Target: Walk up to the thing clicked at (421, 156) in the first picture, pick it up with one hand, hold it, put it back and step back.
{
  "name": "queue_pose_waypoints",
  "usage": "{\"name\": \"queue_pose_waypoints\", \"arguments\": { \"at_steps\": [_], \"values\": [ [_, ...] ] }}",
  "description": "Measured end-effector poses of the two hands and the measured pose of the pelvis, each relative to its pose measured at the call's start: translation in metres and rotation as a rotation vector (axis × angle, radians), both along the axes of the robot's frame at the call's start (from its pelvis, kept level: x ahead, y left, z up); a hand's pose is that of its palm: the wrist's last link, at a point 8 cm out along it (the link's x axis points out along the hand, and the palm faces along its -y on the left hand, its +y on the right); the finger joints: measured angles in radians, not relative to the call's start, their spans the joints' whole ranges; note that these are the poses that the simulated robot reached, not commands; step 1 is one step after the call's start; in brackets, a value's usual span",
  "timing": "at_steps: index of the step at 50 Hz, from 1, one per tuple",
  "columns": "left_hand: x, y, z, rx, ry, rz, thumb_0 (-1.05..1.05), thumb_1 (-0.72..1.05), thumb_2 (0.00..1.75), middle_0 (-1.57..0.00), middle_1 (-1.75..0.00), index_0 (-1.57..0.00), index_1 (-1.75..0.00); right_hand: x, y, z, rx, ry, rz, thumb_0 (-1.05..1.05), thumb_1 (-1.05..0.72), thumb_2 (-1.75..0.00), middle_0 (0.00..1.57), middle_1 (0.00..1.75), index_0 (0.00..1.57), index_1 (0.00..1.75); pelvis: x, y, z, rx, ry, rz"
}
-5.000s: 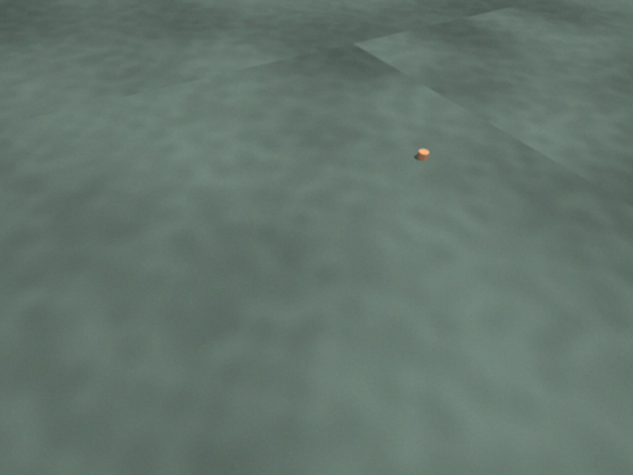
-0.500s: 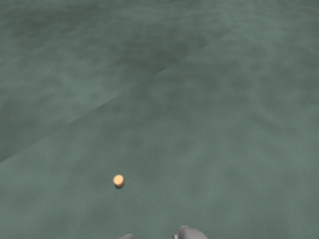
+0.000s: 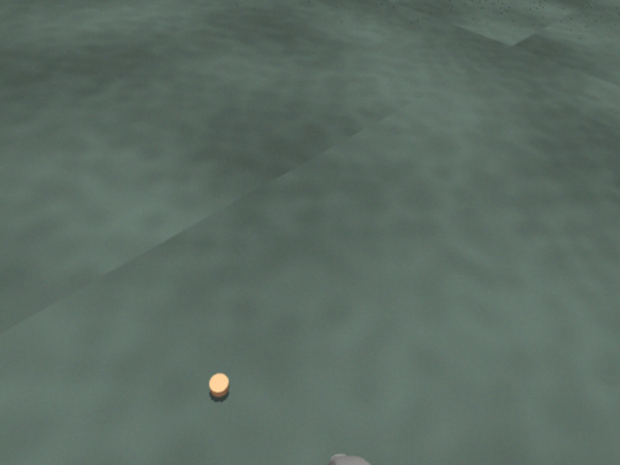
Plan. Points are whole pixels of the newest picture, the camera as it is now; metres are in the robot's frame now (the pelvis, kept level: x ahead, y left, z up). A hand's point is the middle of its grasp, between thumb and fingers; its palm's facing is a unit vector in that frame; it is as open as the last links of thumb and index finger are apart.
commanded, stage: walk up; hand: left
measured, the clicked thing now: (219, 385) +0.51 +0.17 -0.73
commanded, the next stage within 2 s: stand in 1.96 s
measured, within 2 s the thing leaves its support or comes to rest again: neither
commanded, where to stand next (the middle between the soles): +0.13 -0.06 m, yaw +0 degrees
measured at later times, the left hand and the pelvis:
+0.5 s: hand out of the picture +0.17 +0.20 -0.15, palm faces -0.05 -0.94 -0.33, open 7.4 cm; pelvis +0.03 -0.04 +0.00, yaw -2 degrees
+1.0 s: hand out of the picture +0.14 +0.18 -0.12, palm faces +0.00 -0.95 -0.32, open 7.4 cm; pelvis +0.04 -0.06 +0.03, yaw +0 degrees
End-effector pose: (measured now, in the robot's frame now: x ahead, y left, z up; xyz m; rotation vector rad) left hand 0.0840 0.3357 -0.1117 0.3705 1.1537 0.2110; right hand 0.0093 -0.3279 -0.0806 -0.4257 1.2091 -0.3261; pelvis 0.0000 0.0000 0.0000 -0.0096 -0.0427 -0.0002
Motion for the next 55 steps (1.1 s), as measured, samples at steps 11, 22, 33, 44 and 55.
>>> {"name": "queue_pose_waypoints", "arguments": {
  "at_steps": [11,22,33,44,55],
  "values": [
    [0.050,-0.050,-0.007,-0.035,0.040,-0.076,0.00,0.91,0.90,-0.20,-0.30,-0.20,-0.30,-0.017,-0.044,-0.004,-0.025,0.114,-0.060,0.01,-0.90,-0.90,0.21,0.30,0.21,0.30,0.019,-0.026,-0.004,0.003,0.014,-0.047],
    [0.072,-0.092,0.003,-0.064,-0.047,-0.071,0.00,0.90,0.90,-0.20,-0.30,-0.21,-0.30,0.050,-0.031,-0.033,0.088,-0.002,-0.008,0.01,-0.90,-0.90,0.21,0.30,0.21,0.30,0.031,-0.041,-0.003,0.012,0.002,-0.034],
    [0.060,-0.094,0.009,-0.050,-0.020,0.001,0.00,0.90,0.90,-0.20,-0.30,-0.20,-0.30,0.091,-0.031,-0.027,0.137,-0.038,0.044,0.01,-0.90,-0.90,0.21,0.30,0.21,0.30,0.034,-0.058,0.007,0.025,0.001,-0.019],
    [0.042,-0.106,0.023,-0.049,0.040,0.023,0.00,0.90,0.90,-0.20,-0.30,-0.20,-0.30,0.114,-0.044,-0.019,0.149,-0.040,0.055,0.01,-0.90,-0.90,0.21,0.30,0.21,0.30,0.034,-0.065,0.021,0.023,0.007,-0.006],
    [0.057,-0.106,0.022,-0.092,0.008,0.030,0.00,0.90,0.90,-0.20,-0.30,-0.20,-0.30,0.100,-0.033,-0.009,0.143,0.004,0.037,0.01,-0.90,-0.90,0.21,0.30,0.21,0.30,0.036,-0.059,0.028,0.010,0.002,-0.002]
  ]
}}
